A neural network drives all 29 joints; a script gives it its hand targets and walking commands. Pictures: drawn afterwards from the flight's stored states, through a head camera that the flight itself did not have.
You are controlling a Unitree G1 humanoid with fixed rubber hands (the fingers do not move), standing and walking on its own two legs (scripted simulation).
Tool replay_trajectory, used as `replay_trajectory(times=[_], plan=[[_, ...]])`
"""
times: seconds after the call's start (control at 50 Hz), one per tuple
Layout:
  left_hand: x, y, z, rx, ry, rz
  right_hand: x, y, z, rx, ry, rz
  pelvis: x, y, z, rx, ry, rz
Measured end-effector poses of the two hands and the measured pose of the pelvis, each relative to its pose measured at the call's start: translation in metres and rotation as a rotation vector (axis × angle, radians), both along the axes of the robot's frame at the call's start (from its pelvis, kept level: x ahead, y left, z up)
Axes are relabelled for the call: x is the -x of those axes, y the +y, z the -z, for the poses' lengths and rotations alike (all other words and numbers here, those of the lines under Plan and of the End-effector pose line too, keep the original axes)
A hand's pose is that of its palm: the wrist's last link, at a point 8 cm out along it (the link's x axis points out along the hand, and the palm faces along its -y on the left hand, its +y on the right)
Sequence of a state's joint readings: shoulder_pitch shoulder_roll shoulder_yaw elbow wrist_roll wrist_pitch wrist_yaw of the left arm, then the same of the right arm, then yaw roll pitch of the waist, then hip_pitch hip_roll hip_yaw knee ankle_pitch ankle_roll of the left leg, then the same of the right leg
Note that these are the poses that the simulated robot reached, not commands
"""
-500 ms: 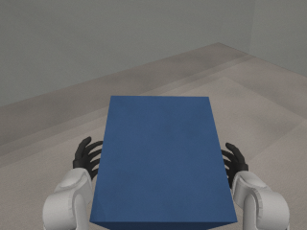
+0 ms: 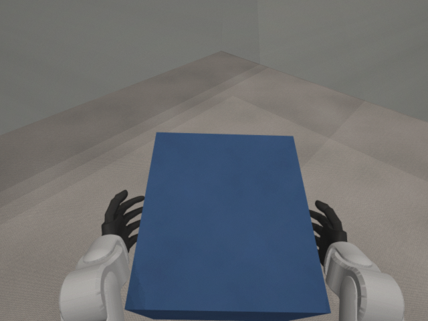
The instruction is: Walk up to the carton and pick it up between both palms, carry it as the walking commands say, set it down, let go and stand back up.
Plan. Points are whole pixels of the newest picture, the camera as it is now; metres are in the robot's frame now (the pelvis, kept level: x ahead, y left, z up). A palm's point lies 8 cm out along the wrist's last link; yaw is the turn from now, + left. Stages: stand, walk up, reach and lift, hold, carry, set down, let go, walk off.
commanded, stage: carry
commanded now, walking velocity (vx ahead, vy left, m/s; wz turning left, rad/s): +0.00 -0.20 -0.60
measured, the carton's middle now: (222, 229) +0.30 +0.02 +0.05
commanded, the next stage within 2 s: none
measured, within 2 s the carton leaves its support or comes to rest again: neither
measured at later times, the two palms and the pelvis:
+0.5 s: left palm (233, 259) +0.23 +0.00 +0.07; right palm out of the picture +0.15 -0.33 +0.08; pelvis -0.04 -0.12 -0.01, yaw -13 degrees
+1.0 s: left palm (389, 306) +0.18 -0.25 +0.04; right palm out of the picture -0.01 -0.53 +0.02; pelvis -0.12 -0.27 -0.02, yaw -29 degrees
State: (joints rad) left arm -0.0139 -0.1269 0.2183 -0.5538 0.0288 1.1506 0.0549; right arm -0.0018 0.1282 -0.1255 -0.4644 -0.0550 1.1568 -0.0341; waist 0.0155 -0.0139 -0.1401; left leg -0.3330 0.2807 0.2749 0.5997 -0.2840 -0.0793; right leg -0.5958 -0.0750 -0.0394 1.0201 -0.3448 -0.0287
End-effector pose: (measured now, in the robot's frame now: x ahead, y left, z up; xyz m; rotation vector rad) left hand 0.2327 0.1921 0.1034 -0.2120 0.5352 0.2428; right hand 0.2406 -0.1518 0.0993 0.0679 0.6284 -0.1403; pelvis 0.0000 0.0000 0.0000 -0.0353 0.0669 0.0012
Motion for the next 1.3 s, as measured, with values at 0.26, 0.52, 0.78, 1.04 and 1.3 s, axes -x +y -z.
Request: replay_trajectory(times=[0.26,0.52,0.78,1.04,1.3], plan=[[-0.017,-0.148,0.044,-0.101,0.182,0.213,0.054,-0.141,0.069,-0.087,0.179,0.200,0.015,-0.087,0.018,-0.057,-0.050,0.132],[0.003,-0.194,0.028,0.009,0.072,0.274,0.091,-0.185,0.017,0.009,0.067,0.276,0.039,-0.127,0.005,0.001,-0.049,0.236],[0.000,-0.347,0.011,-0.030,0.027,0.478,0.159,-0.312,0.021,-0.038,0.021,0.482,0.059,-0.217,0.015,-0.027,-0.021,0.438],[0.060,-0.445,0.064,-0.107,0.212,0.608,0.255,-0.390,0.074,-0.087,0.209,0.594,0.126,-0.275,0.017,-0.034,-0.053,0.530],[0.088,-0.543,-0.016,-0.006,-0.062,0.709,0.311,-0.467,-0.010,0.008,-0.065,0.705,0.154,-0.348,-0.001,0.021,-0.012,0.685]])
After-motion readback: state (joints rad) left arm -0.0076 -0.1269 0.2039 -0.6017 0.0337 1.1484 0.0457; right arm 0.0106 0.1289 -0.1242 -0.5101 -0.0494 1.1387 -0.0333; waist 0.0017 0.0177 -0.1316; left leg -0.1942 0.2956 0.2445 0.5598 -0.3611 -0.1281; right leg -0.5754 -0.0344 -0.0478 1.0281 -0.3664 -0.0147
